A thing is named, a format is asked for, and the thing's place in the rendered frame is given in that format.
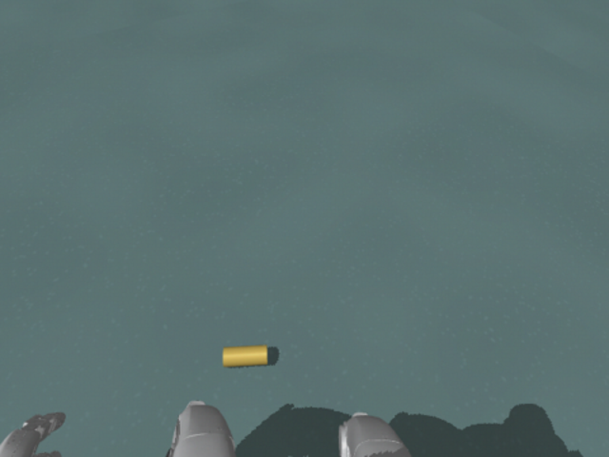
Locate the left robot hand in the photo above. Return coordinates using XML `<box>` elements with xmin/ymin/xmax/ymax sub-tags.
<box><xmin>0</xmin><ymin>412</ymin><xmax>66</xmax><ymax>457</ymax></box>

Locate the can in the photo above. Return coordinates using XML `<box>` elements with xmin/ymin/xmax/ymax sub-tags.
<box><xmin>223</xmin><ymin>345</ymin><xmax>267</xmax><ymax>368</ymax></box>

